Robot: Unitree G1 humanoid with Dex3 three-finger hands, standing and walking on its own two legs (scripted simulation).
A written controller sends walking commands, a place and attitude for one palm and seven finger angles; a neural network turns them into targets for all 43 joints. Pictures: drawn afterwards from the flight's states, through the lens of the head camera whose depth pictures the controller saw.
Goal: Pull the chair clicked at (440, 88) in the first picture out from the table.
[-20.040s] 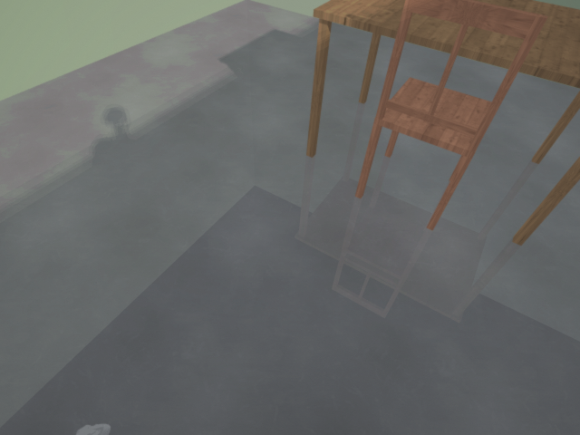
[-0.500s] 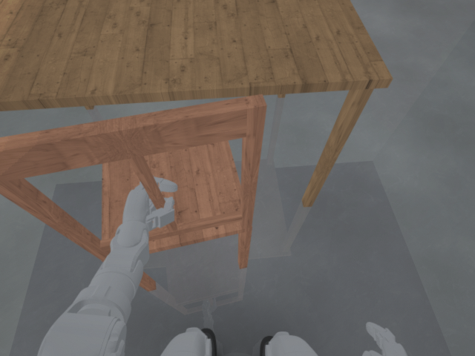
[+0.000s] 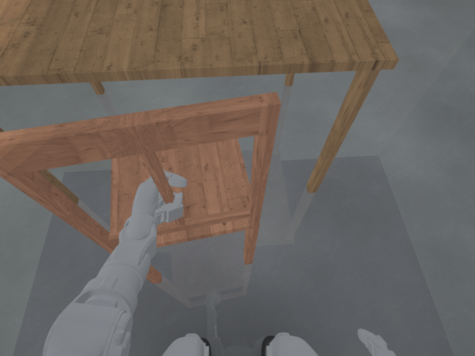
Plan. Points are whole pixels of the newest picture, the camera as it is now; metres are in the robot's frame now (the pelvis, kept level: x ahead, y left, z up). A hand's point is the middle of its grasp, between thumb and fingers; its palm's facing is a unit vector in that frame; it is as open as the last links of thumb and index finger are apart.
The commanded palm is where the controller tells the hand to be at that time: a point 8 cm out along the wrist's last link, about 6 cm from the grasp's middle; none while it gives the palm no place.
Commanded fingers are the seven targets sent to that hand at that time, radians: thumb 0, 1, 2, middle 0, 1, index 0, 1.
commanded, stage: step backward, pulling the chair out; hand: left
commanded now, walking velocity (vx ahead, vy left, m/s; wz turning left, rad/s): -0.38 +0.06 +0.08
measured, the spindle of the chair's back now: (167, 194) +0.40 +0.15 -0.06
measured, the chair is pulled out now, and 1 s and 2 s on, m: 0.19 0.34 0.55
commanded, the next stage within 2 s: stop walking, hand still on the chair in 1.96 s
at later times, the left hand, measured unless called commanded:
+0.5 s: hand (172, 252) +0.29 +0.12 -0.06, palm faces +0.01 -0.98 -0.19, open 5.2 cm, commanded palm +0.28 +0.17 -0.05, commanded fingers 0.00 0.90 0.90 -0.50 -1.45 -0.50 -1.45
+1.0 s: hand (169, 287) +0.23 +0.12 -0.06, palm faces +0.04 -0.98 -0.18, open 5.2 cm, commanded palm +0.21 +0.17 -0.05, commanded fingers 0.00 0.90 0.90 -0.50 -1.45 -0.50 -1.45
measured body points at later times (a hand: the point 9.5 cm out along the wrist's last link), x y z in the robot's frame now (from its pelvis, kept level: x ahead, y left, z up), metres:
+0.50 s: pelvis -0.08 -0.01 -0.01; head +0.00 -0.02 +0.43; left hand +0.28 +0.17 -0.04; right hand +0.02 -0.27 -0.14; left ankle -0.04 +0.15 -0.73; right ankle +0.02 -0.12 -0.73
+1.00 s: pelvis -0.16 -0.01 +0.00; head -0.06 -0.02 +0.44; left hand +0.22 +0.17 -0.04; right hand -0.07 -0.28 -0.14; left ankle -0.15 +0.13 -0.71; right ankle -0.07 -0.13 -0.73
